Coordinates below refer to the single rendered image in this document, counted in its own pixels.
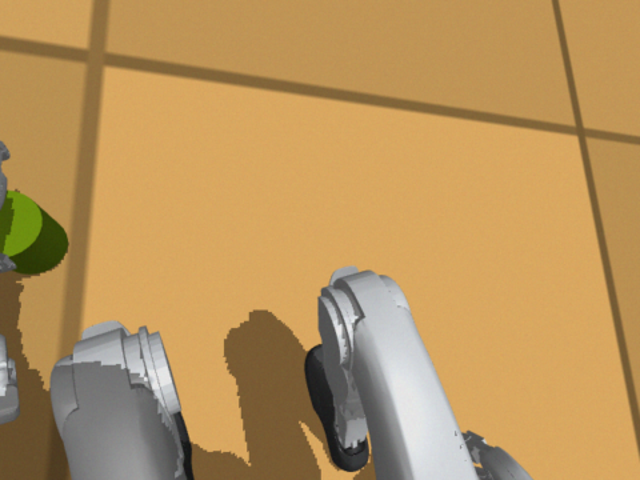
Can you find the left robot hand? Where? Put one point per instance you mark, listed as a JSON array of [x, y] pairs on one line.
[[6, 264]]

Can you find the right robot foot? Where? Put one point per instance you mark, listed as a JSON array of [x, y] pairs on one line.
[[348, 459]]

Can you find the left robot arm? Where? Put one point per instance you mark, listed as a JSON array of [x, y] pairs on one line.
[[9, 396]]

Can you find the right robot hand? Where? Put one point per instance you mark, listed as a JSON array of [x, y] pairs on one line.
[[496, 463]]

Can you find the left robot foot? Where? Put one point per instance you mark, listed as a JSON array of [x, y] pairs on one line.
[[186, 445]]

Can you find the mug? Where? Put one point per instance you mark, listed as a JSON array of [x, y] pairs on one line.
[[30, 237]]

